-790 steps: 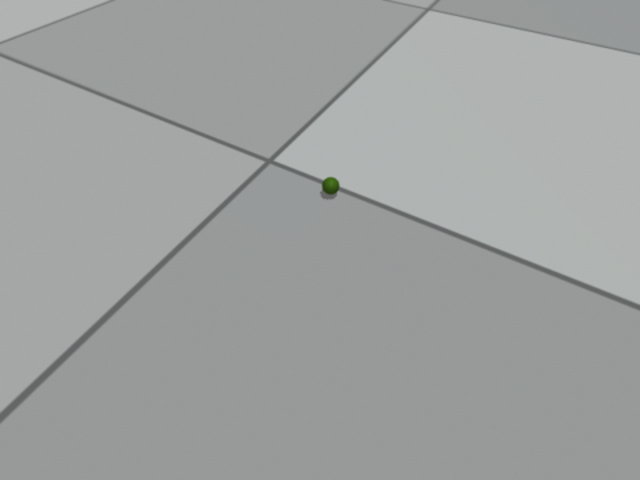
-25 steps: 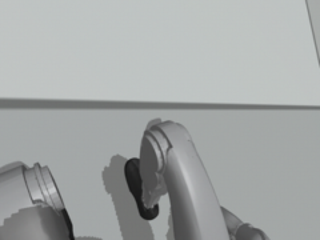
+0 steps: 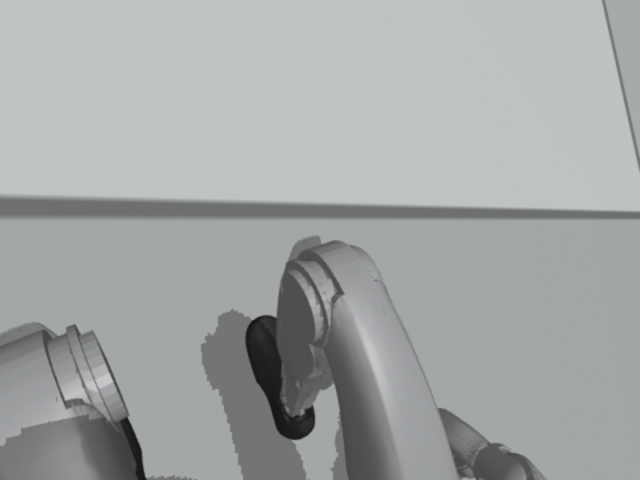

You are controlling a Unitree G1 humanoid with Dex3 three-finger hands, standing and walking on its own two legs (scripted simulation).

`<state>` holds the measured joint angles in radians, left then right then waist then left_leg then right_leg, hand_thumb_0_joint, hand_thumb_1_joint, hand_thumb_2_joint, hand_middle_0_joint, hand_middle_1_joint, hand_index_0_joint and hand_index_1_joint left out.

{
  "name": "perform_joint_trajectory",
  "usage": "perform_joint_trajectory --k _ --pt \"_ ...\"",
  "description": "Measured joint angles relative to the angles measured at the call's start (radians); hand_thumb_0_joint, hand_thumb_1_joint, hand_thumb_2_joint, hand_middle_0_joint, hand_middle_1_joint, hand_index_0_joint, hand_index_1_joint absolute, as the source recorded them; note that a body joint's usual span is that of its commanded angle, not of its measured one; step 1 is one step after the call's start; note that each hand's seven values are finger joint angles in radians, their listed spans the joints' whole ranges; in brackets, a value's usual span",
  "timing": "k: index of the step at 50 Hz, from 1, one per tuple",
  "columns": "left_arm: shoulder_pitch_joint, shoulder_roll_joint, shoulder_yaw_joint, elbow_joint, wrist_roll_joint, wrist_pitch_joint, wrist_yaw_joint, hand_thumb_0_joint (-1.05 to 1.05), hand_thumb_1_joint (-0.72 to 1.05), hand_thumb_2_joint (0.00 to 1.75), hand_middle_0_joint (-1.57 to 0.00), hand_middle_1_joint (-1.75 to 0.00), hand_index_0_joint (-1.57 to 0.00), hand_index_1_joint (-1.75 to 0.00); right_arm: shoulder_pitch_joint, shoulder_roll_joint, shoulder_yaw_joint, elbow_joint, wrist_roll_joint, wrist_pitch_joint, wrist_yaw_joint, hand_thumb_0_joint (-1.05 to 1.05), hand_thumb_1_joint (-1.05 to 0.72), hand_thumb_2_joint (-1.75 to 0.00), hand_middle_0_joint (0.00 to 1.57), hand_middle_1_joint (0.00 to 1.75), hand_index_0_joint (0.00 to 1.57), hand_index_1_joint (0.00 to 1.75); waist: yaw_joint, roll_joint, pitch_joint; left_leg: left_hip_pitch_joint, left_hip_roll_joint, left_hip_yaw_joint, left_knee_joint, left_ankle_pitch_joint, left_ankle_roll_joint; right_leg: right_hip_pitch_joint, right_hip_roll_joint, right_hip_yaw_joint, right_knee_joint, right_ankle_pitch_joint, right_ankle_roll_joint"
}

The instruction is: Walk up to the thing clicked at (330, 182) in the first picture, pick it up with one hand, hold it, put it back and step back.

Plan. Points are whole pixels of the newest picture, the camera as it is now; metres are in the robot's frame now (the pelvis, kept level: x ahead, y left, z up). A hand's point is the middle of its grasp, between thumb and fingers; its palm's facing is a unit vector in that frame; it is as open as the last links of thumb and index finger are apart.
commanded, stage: close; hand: left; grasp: from above
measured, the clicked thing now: out of the picture +0.44 +0.34 -0.25
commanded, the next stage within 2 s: settle in 0.54 s
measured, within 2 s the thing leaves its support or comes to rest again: leaves its support in 0.90 s
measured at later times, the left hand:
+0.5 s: hand out of the picture +0.42 +0.33 -0.24, palm faces -0.43 -0.17 -0.89, open 9.8 cm
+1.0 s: hand out of the picture +0.43 +0.34 -0.22, palm faces -0.39 -0.17 -0.90, open 9.7 cm
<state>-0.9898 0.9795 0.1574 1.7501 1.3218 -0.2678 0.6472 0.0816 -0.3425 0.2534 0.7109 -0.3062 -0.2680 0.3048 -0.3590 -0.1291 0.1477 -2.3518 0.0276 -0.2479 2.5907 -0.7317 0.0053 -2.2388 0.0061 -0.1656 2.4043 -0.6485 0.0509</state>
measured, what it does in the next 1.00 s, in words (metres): stands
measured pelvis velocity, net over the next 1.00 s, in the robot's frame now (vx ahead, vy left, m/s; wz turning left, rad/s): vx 0.00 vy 0.00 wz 0.01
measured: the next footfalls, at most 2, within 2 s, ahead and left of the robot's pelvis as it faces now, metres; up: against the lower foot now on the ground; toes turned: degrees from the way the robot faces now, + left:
none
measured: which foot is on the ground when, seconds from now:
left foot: down 0.00-1.00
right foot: down 0.00-1.00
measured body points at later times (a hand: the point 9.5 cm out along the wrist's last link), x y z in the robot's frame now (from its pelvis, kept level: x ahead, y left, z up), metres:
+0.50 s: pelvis +0.00 +0.00 +0.00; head +0.26 +0.13 +0.34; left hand +0.44 +0.33 -0.19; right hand +0.06 -0.26 -0.06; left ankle +0.06 +0.12 -0.26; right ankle +0.12 -0.12 -0.26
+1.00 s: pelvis +0.00 +0.00 +0.00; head +0.26 +0.12 +0.35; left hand +0.45 +0.34 -0.17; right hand +0.06 -0.26 -0.06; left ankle +0.06 +0.12 -0.26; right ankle +0.12 -0.12 -0.26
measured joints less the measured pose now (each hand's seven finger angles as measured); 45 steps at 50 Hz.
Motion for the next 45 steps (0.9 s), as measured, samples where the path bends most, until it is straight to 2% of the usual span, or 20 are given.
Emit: perform_joint_trajectory --k 9,34,40,45 --pt "0.002 -0.003 -0.001 0.008 -0.009 0.002 0.023 -0.01 -0.02 0.78 -0.33 -1.06 -0.47 -1.01 -0.013 -0.002 0.004 0.002 -0.002 -0.007 0.002 0.00 -0.90 -0.90 0.20 0.29 0.20 0.30 0.003 0.002 0.003 0.001 0.003 -0.003 -0.003 0.000 -0.002 -0.002 0.003 -0.002 -0.004 0.005 -0.001" --pt "-0.025 0.015 -0.012 0.014 -0.022 0.008 0.003 -0.01 -0.04 0.64 -0.48 -0.95 -0.63 -0.86 0.003 -0.008 0.016 -0.009 0.005 -0.012 -0.003 0.00 -0.91 -0.90 0.20 0.29 0.19 0.30 -0.005 -0.002 0.012 0.005 0.002 -0.006 -0.007 0.005 0.000 0.006 0.005 -0.005 -0.013 0.009 0.001" --pt "-0.016 0.007 0.003 -0.010 -0.019 0.017 -0.013 -0.01 -0.05 0.62 -0.51 -0.93 -0.66 -0.84 0.011 -0.005 0.009 -0.009 0.009 -0.011 -0.001 0.00 -0.91 -0.90 0.20 0.29 0.20 0.30 -0.003 0.002 0.000 -0.001 0.001 -0.004 -0.010 0.004 0.000 0.000 0.004 -0.004 -0.015 0.007 0.000" --pt "0.017 -0.014 0.037 -0.076 -0.020 0.026 -0.035 -0.01 -0.05 0.61 -0.52 -0.92 -0.67 -0.82 0.026 0.000 -0.014 -0.004 0.017 -0.005 0.001 0.00 -0.91 -0.90 0.20 0.30 0.20 0.30 0.006 0.014 -0.022 -0.008 -0.003 -0.002 -0.014 0.001 -0.005 -0.009 0.000 -0.003 -0.014 0.000 -0.005"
